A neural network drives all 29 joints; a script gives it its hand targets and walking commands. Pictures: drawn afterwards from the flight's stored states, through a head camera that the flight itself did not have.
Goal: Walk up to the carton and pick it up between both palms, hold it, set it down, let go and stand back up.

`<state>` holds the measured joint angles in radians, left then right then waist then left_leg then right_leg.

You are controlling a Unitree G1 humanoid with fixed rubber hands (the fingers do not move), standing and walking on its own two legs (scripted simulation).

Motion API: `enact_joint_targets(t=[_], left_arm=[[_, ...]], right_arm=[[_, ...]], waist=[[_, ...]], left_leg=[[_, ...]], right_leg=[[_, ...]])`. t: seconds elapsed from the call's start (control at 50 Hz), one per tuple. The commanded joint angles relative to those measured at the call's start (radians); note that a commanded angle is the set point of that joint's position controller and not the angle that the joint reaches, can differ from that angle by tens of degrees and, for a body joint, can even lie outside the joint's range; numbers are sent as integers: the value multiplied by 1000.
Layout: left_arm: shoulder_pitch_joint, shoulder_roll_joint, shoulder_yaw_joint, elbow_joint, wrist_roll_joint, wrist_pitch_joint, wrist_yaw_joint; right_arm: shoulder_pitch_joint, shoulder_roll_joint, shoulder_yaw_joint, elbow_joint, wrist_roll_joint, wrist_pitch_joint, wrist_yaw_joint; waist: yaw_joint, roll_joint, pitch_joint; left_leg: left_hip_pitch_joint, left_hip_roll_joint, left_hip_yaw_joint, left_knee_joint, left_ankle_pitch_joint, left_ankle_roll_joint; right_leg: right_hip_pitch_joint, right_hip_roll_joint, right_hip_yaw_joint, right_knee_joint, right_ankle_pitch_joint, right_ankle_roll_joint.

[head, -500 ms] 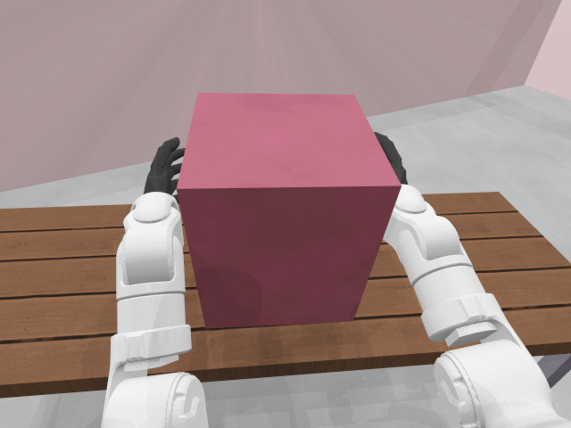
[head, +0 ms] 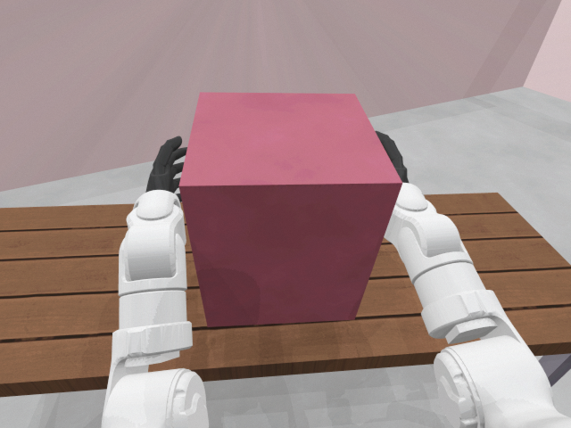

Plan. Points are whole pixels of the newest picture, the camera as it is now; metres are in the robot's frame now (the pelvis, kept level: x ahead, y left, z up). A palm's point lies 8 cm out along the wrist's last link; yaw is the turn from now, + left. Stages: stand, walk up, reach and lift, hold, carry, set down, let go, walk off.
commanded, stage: hold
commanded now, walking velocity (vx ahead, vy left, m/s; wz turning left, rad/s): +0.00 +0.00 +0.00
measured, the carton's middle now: (280, 211) +0.37 +0.01 +0.18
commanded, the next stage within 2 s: none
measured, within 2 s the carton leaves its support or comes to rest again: neither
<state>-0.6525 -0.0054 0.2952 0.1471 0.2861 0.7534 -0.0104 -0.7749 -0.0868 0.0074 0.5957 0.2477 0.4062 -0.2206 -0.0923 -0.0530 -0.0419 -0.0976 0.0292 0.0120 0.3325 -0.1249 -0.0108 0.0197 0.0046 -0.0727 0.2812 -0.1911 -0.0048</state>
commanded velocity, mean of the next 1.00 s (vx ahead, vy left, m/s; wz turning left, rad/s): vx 0.00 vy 0.00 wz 0.00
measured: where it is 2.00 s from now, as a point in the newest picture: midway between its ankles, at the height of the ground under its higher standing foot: outside the picture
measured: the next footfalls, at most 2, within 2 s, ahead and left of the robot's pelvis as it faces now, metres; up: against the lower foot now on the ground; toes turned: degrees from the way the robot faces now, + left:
none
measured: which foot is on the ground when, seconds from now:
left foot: down 0.00-1.00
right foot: down 0.00-1.00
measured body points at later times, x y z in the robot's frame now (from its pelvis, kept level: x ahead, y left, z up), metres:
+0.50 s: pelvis +0.00 +0.00 +0.00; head -0.06 +0.03 +0.45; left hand +0.38 +0.16 +0.21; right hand +0.38 -0.15 +0.22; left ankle +0.04 +0.12 -0.75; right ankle -0.01 -0.11 -0.75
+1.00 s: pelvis +0.00 +0.00 +0.00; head -0.06 +0.03 +0.44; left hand +0.37 +0.16 +0.22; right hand +0.38 -0.15 +0.22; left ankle +0.04 +0.12 -0.75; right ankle -0.01 -0.11 -0.75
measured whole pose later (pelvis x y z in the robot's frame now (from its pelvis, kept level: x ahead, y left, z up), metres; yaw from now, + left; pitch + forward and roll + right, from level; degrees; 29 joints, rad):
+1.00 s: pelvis +0.00 +0.00 +0.00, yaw -1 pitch -6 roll -1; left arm -0.63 -0.01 0.29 0.12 0.28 0.77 -0.01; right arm -0.77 -0.09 0.02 0.58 0.26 0.42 -0.23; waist -0.09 -0.06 -0.06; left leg -0.09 0.03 0.02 0.32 -0.13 -0.01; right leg 0.02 0.01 -0.06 0.28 -0.19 -0.01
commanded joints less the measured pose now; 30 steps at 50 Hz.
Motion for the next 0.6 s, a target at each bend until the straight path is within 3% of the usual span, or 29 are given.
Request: enact_joint_targets(t=[0.0,0.58], left_arm=[[-709,-570,-494,-104,-159,-66,-133],[-710,-569,-495,-107,-160,-67,-134]], right_arm=[[-793,622,308,-333,93,-67,91],[-791,625,311,-336,95,-64,89]], waist=[[-6,86,-355],[-7,84,-355]], left_leg=[[272,-61,-3,9,205,-10],[270,-62,-4,9,206,-11]], right_leg=[[-71,50,4,-43,191,70],[-69,50,5,-42,197,71]])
